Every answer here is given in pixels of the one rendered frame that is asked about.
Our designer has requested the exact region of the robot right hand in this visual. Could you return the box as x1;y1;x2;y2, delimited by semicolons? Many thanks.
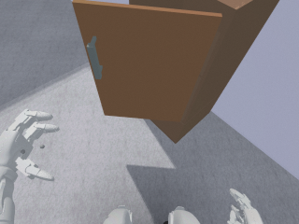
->
227;189;263;224

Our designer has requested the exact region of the cupboard door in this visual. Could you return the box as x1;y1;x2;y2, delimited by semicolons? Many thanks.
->
72;0;222;122

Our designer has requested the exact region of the robot left hand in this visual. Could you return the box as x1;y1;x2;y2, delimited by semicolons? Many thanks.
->
0;108;60;181

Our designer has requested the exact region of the left robot forearm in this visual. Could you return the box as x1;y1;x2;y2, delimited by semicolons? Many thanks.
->
0;165;18;224

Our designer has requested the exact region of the handle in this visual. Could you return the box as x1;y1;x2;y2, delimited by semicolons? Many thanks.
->
86;35;103;79

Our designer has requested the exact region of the right robot shin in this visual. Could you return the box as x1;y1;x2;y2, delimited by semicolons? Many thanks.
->
174;206;185;212

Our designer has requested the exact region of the robot right thigh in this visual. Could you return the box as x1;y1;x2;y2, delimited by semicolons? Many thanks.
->
168;210;200;224

